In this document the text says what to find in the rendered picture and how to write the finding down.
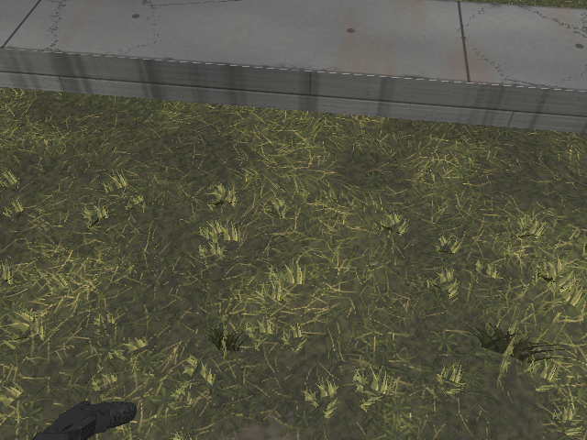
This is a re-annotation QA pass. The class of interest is robot left hand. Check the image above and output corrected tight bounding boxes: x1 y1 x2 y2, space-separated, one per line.
32 401 137 440

